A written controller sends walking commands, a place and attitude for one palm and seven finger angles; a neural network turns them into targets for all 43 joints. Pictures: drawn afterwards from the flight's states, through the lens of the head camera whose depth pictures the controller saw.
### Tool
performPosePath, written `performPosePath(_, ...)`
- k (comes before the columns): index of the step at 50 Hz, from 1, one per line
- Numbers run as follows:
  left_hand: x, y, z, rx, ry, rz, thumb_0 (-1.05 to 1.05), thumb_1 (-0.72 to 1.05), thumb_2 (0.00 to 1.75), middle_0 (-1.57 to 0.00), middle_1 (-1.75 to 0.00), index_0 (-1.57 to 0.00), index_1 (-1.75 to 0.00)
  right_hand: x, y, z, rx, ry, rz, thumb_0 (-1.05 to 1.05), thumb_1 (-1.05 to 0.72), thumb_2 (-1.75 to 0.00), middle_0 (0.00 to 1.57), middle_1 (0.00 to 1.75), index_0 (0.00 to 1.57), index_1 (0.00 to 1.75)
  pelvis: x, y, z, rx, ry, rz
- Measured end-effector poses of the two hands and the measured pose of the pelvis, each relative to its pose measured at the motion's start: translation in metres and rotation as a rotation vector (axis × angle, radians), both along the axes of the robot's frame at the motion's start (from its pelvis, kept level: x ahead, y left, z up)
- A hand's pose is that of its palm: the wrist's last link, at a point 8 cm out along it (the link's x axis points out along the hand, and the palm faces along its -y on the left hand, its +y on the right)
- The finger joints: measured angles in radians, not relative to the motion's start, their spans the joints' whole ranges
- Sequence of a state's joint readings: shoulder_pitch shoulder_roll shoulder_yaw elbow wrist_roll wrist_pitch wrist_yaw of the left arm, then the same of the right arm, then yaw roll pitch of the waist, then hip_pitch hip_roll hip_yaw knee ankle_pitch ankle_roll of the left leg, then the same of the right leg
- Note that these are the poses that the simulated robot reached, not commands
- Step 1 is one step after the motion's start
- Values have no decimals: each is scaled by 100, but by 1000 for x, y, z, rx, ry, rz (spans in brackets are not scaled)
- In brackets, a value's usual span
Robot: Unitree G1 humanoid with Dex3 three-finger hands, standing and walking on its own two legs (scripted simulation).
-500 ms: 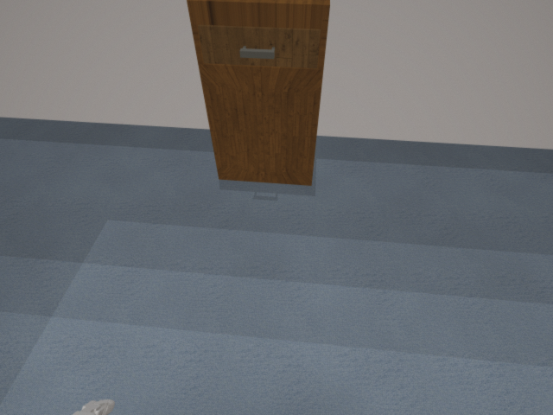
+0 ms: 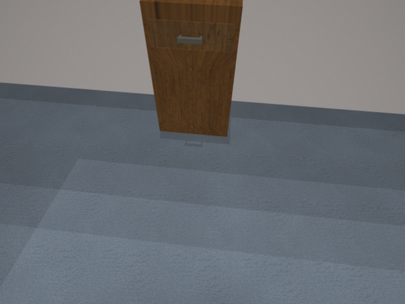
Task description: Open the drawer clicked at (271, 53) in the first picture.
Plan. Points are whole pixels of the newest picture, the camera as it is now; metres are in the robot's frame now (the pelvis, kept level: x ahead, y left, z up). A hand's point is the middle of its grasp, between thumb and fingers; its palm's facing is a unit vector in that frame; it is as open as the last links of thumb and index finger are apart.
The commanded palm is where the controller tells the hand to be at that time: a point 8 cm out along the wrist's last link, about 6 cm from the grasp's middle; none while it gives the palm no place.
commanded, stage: stand and wait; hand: left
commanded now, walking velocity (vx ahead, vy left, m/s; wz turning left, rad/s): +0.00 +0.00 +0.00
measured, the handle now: (190, 38) +1.34 +0.14 -0.06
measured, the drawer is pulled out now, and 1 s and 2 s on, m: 0.00 0.00 0.00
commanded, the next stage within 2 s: look at it before walking up in 0.32 s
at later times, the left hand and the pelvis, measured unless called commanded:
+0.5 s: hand out of the picture +0.06 +0.25 -0.15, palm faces -0.02 -0.94 -0.33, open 7.4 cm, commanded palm none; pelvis -0.01 +0.00 +0.00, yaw +0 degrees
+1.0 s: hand out of the picture +0.05 +0.25 -0.15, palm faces -0.03 -0.94 -0.33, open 7.4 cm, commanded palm none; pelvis -0.01 +0.01 +0.00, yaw +0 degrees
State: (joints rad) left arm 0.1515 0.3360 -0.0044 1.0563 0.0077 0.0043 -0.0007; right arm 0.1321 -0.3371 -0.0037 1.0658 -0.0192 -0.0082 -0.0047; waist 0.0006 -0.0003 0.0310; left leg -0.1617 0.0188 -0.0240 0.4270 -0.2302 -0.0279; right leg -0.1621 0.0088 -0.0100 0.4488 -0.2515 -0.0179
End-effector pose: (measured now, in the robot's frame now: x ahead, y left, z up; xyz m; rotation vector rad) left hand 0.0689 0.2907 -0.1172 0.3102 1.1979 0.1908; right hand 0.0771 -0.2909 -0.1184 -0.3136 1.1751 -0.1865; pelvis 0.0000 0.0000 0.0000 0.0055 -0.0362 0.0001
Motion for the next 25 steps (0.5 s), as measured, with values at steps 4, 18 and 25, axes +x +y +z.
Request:
performPosePath(4, -8, 3, 0, 5, 18, 7, 1, 90, 90, -20, -30, -21, -30, -11, -2, -1, -4, 27, -9, 0, -91, -90, 20, 30, 20, 30, -2, 0, 1, -1, -3, 1)
performPosePath(18, -13, 5, 2, 3, 6, 1, 1, 90, 90, -20, -30, -21, -30, -23, 3, 0, 6, 30, -13, 0, -91, -90, 20, 30, 20, 30, -11, 3, 2, -2, -11, 0)
performPosePath(25, -13, 5, 2, -1, -4, -3, 1, 90, 90, -20, -30, -21, -30, -23, 6, 0, 10, 19, -10, 0, -91, -90, 20, 30, 20, 30, -14, 5, 3, -2, -11, 0)
